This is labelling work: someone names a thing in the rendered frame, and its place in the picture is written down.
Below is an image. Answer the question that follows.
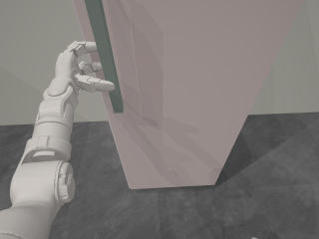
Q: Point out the left robot hand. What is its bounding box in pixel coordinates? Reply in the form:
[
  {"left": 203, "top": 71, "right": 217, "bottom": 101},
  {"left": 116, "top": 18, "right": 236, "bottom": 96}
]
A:
[{"left": 55, "top": 41, "right": 115, "bottom": 94}]

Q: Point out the fridge door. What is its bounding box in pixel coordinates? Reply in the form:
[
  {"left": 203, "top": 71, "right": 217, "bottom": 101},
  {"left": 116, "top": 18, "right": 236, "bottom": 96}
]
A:
[{"left": 73, "top": 0, "right": 303, "bottom": 189}]

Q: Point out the left robot forearm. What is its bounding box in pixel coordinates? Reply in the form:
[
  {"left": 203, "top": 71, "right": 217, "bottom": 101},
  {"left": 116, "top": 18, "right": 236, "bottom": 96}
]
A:
[{"left": 10, "top": 76, "right": 79, "bottom": 204}]

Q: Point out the handle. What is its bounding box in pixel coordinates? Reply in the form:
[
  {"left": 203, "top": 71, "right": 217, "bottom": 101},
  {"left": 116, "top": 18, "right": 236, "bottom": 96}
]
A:
[{"left": 84, "top": 0, "right": 124, "bottom": 114}]

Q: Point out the robot left upper arm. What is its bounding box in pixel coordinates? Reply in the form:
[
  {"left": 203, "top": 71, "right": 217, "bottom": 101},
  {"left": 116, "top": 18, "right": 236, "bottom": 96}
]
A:
[{"left": 0, "top": 160, "right": 76, "bottom": 239}]

